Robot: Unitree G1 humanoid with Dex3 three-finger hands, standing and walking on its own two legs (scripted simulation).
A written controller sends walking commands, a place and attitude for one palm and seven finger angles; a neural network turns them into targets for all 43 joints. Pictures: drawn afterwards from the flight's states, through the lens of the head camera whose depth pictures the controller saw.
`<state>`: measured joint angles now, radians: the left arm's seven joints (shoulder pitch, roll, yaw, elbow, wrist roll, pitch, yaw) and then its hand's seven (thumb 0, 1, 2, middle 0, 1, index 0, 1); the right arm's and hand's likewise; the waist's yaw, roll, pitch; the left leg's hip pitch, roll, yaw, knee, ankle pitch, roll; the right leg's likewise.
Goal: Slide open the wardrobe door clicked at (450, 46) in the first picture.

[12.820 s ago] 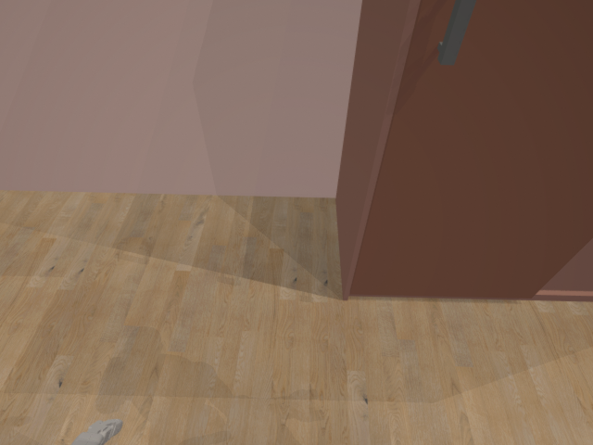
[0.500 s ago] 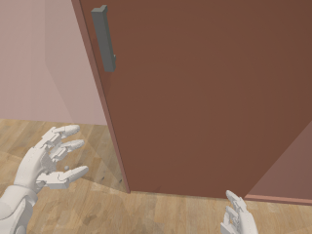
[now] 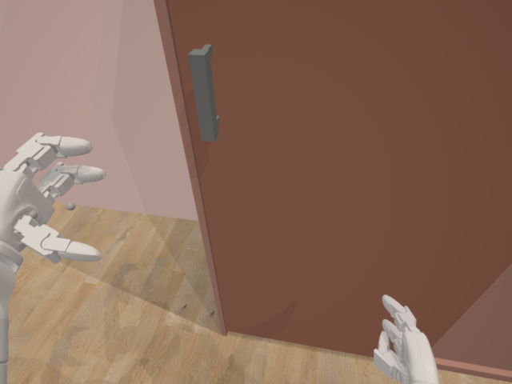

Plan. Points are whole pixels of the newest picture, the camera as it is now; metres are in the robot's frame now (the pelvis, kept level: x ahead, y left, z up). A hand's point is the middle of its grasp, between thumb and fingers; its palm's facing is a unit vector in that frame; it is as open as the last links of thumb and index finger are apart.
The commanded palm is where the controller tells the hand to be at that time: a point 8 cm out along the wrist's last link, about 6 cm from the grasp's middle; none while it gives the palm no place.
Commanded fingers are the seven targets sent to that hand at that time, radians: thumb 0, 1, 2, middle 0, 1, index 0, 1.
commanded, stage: raise the hand with hooked fingers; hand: left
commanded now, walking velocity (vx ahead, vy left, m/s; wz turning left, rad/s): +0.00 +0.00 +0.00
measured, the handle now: (208, 93) +0.47 +0.14 +0.26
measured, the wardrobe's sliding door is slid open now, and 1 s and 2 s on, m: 0.00 0.00 0.00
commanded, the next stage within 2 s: move the hooked fingers beside the handle in 0.84 s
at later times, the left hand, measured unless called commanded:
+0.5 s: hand (61, 143) +0.29 +0.28 +0.27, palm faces +0.03 -0.99 -0.16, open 14.0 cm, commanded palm +0.24 +0.31 +0.28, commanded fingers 0.00 -0.50 0.30 -0.30 -1.20 -0.30 -1.20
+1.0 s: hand (71, 147) +0.29 +0.27 +0.27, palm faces -0.02 -0.99 -0.15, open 14.0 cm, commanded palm +0.26 +0.31 +0.28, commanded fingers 0.00 -0.50 0.30 -0.30 -1.20 -0.30 -1.20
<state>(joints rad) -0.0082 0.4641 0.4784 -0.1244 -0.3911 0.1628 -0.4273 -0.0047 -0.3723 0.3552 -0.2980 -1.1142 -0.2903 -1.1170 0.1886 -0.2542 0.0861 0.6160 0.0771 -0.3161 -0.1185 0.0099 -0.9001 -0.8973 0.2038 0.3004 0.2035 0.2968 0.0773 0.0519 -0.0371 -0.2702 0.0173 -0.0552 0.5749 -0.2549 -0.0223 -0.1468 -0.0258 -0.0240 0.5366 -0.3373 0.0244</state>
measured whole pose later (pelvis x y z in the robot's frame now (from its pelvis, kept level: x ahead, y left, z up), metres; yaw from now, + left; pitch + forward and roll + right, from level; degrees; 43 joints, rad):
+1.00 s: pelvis +0.02 +0.00 +0.01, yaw +0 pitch -2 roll +0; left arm -0.26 0.58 0.54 0.00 -0.37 0.41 -0.55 -0.01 -0.50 0.30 -0.31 -1.20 -0.30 -1.20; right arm 0.16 -0.27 0.10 0.60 0.10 -0.20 -0.08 0.01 -0.90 -0.90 0.20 0.30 0.20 0.30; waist 0.07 0.07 -0.05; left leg -0.23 0.01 -0.05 0.50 -0.24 -0.02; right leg -0.12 -0.04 -0.02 0.49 -0.33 0.02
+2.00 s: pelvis +0.02 -0.01 +0.00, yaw +0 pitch -1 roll +0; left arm -0.52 0.52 0.42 0.28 -0.27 0.38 -0.43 -0.01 -0.50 0.30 -0.31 -1.20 -0.30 -1.20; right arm 0.19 -0.28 0.08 0.63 0.10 -0.16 -0.10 0.01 -0.90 -0.90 0.20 0.30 0.20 0.30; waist 0.03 0.06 -0.05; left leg -0.26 0.01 -0.04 0.52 -0.25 -0.02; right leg -0.16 -0.04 -0.01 0.52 -0.35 0.02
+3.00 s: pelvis +0.02 +0.00 +0.00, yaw -1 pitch +0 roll +0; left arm -0.66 0.46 0.35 0.43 -0.23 0.35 -0.33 -0.01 -0.50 0.30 -0.31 -1.20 -0.30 -1.20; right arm 0.23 -0.27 0.06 0.64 0.09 -0.11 -0.10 0.01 -0.90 -0.90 0.20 0.30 0.20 0.30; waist 0.01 0.06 -0.07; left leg -0.26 0.01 -0.03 0.50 -0.25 -0.02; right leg -0.16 -0.04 0.00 0.50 -0.34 0.02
